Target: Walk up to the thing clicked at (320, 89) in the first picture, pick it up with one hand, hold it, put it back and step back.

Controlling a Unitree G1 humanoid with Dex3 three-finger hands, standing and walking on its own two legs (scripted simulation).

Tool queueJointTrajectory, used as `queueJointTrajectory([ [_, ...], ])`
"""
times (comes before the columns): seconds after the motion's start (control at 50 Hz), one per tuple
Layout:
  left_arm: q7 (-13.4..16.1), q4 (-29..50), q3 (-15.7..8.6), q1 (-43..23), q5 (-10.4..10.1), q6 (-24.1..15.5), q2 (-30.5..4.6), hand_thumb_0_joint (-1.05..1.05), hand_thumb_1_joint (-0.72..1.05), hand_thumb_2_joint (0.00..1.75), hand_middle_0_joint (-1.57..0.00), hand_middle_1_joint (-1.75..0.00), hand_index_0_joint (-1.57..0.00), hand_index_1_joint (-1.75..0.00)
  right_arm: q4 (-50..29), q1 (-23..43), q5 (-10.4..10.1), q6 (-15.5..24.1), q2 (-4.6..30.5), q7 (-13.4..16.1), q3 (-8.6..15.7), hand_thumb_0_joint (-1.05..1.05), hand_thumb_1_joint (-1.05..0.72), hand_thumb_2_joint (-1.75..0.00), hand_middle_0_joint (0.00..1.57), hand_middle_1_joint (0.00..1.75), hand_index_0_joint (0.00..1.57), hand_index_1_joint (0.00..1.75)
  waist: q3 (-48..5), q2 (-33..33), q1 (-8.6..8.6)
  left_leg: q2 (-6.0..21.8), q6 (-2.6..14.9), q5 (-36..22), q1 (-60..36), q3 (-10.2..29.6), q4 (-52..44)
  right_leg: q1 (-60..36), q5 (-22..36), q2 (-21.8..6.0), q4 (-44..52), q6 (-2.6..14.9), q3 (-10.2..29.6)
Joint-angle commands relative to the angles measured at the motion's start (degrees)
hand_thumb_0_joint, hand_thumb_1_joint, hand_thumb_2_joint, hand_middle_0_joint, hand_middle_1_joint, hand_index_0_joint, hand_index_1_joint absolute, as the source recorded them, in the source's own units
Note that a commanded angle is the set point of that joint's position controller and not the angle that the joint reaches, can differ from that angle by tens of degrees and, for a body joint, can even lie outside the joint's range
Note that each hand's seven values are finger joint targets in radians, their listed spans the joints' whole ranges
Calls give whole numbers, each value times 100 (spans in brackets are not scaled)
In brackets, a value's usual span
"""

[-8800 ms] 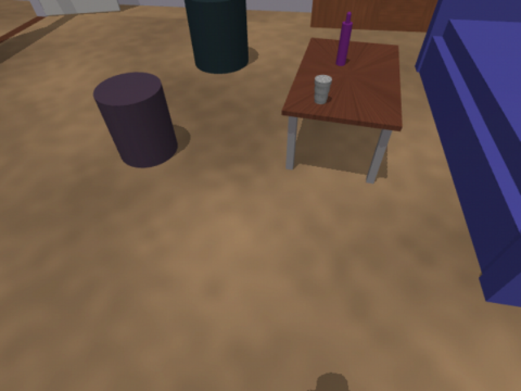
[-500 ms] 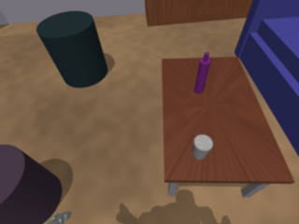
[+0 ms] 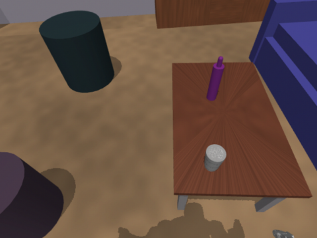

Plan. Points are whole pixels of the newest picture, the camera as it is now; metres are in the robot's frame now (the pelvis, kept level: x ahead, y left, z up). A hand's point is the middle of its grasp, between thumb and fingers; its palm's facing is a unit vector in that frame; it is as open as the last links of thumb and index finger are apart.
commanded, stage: walk up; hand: right
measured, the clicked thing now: (213, 159) +0.47 -0.19 -0.29
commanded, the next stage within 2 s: stand in 1.40 s
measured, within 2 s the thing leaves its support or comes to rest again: neither
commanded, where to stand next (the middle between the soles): +0.04 +0.01 m, yaw +1 degrees
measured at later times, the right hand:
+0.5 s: hand out of the picture +0.07 -0.23 -0.13, palm faces -0.04 +0.94 -0.34, open 7.4 cm
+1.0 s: hand out of the picture +0.08 -0.23 -0.13, palm faces -0.05 +0.95 -0.31, open 7.4 cm
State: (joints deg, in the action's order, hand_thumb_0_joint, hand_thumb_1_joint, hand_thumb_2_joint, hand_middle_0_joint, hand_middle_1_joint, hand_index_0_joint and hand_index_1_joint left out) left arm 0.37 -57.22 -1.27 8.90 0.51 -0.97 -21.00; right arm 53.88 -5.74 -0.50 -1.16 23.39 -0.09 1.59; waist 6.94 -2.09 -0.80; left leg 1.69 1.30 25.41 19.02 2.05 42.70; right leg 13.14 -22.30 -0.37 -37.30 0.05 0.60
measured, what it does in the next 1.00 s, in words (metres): stands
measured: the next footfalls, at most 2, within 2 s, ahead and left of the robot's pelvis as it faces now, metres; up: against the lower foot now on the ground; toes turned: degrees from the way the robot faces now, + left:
none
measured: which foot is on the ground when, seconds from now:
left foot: down 0.00-1.00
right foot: down 0.00-1.00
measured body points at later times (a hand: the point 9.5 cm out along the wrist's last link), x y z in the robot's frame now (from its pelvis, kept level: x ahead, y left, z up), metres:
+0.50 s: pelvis -0.03 +0.02 +0.02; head -0.02 +0.03 +0.47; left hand +0.07 +0.33 -0.11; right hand +0.07 -0.28 -0.10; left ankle +0.01 +0.15 -0.72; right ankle -0.02 -0.12 -0.72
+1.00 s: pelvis -0.01 +0.01 +0.02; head -0.01 +0.01 +0.47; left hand +0.04 +0.32 -0.11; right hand +0.09 -0.28 -0.11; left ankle +0.01 +0.15 -0.72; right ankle -0.02 -0.13 -0.72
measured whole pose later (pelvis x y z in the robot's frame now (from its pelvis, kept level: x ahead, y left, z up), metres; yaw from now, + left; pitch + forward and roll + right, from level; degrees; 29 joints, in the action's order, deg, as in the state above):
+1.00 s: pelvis -0.01 +0.01 +0.02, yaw +2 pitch -2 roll -1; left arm -0.5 -66.1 -1.2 5.6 0.4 -0.8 -20.0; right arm 64.8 -4.6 -0.1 0.0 19.8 -1.1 0.4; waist 2.9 -1.0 -0.5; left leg 1.2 -1.5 9.2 10.2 2.9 21.4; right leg 5.2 -11.8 -1.9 -19.2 -1.8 -1.4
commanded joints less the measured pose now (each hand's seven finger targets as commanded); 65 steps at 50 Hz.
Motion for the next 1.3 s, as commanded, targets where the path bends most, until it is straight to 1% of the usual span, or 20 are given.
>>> queueJointTrajectory([
  [0.0,100,465,-307,-617,-52,-167,-1423,0,90,90,-20,-30,-20,-30,-125,-213,16,232,1026,53,301,0,-90,-90,20,30,20,30,-987,811,240,344,182,-3195,-1194,219,-1289,-9,3511,-751,352,275,473],
  [0.02,86,465,-282,-497,-97,-138,-1330,0,90,90,-20,-30,-20,-30,-104,-161,52,245,1102,62,301,0,-90,-90,20,30,20,30,-1165,643,155,509,343,-3753,-1500,498,-1300,118,3034,-563,259,152,352],
  [0.04,73,451,-260,-370,-110,-109,-1258,0,90,90,-20,-30,-20,-30,-127,-74,75,262,1135,73,303,0,-90,-90,20,30,20,30,-1287,570,80,772,462,-3628,-1580,762,-1405,174,2273,-438,374,108,291],
  [0.06,68,341,-262,-260,-109,-84,-1222,0,90,90,-20,-30,-20,-30,-92,151,31,271,1269,44,306,0,-90,-90,20,30,20,30,-1321,386,-20,919,603,-3220,-1257,863,-1288,-99,1500,-368,537,119,240],
  [0.08,77,179,-240,-295,-69,-95,-1202,0,90,90,-20,-30,-20,-30,-62,392,24,247,1158,23,272,0,-90,-90,20,30,20,30,-1063,284,-89,823,422,-2737,-830,805,-1351,-335,1260,-500,979,143,304],
  [0.1,74,117,-251,-440,-35,-123,-1291,0,90,90,-20,-30,-20,-30,-12,477,6,219,1002,11,214,0,-90,-90,20,30,20,30,-926,419,-37,533,214,-2525,-822,442,-1354,-367,1366,-659,1311,203,531],
  [0.12,53,148,-263,-641,-27,-143,-1388,0,90,90,-20,-30,-20,-30,29,406,15,211,977,14,183,0,-90,-90,20,30,20,30,-942,405,81,338,103,-2398,-969,242,-1389,-257,1573,-784,1329,249,703],
  [0.14,46,127,-264,-654,-44,-146,-1415,0,90,90,-20,-30,-20,-30,97,341,31,211,974,9,160,0,-90,-90,20,30,20,30,-903,285,92,291,67,-2220,-1062,218,-1458,-92,1507,-828,1337,292,740],
  [0.16,44,87,-247,-716,-48,-141,-1393,0,90,90,-20,-30,-20,-30,174,356,36,209,981,5,157,0,-90,-90,20,30,20,30,-788,246,104,305,59,-2081,-1039,278,-1585,-45,1353,-791,1440,273,668],
  [0.24,19,-92,-209,-781,-54,-114,-1263,0,90,90,-20,-30,-20,-30,358,526,35,246,932,-24,110,0,-90,-90,20,30,20,30,-842,154,12,483,88,-2224,-1082,466,-2042,-354,1239,-625,1691,175,398],
  [0.3,-11,-198,-198,-791,-54,-85,-1217,0,90,90,-20,-30,-20,-30,439,588,48,262,917,-20,87,0,-90,-90,20,30,20,30,-793,72,-17,526,67,-1901,-998,516,-2300,-512,1064,-596,1818,133,336],
  [0.38,-43,-338,-188,-806,-29,-57,-1160,0,90,90,-20,-30,-20,-30,564,615,80,266,911,-18,112,0,-90,-90,20,30,20,30,-696,-4,-1,526,22,-1217,-793,610,-2646,-610,814,-570,2007,111,308],
  [0.48,-57,-441,-195,-715,-18,-69,-1135,0,90,90,-20,-30,-20,-30,627,622,83,283,901,-23,133,0,-90,-90,20,30,20,30,-787,-80,6,522,-11,-1244,-828,595,-2740,-718,944,-587,2097,79,260],
  [0.54,-58,-465,-191,-701,-5,-78,-1149,0,90,90,-20,-30,-20,-30,644,591,93,265,886,-34,130,0,-90,-90,20,30,20,30,-715,-29,29,503,-19,-971,-821,601,-2762,-620,883,-611,2176,67,288],
  [0.56,-56,-480,-196,-762,6,-83,-1148,0,90,90,-20,-30,-20,-30,676,519,87,261,878,-33,140,0,-90,-90,20,30,20,30,-719,23,68,505,-22,-1012,-794,610,-2774,-665,855,-617,2178,77,277],
  [0.64,-53,-493,-197,-676,12,-102,-1136,0,90,90,-20,-30,-20,-30,688,502,70,266,873,-29,129,0,-90,-90,20,30,20,30,-830,68,56,492,-22,-1350,-932,547,-2647,-645,926,-639,2247,69,300],
  [0.7,-48,-507,-197,-706,16,-100,-1154,0,90,90,-20,-30,-20,-30,720,446,75,262,897,-25,132,0,-90,-90,20,30,20,30,-830,89,86,475,-22,-1417,-901,553,-2643,-673,1061,-650,2229,55,266],
  [0.96,-6,-529,-222,-623,-2,-96,-1138,0,90,90,-20,-30,-20,-30,725,363,42,233,829,-1,124,0,-90,-90,20,30,20,30,-929,267,79,466,-35,-2470,-1150,442,-2396,-746,1663,-683,2191,29,187],
  [1.2,13,-436,-241,-696,4,-71,-1130,0,90,90,-20,-30,-20,-30,680,366,61,213,822,18,141,0,-90,-90,20,30,20,30,-984,196,76,485,-35,-2721,-1141,393,-2420,-978,1993,-702,2116,31,118],
  [1.28,16,-445,-235,-695,3,-68,-1115,0,90,90,-20,-30,-20,-30,661,411,66,211,801,16,144,0,-90,-90,20,30,20,30,-920,161,70,460,-39,-2685,-1135,413,-2437,-949,1939,-696,2121,27,104],
])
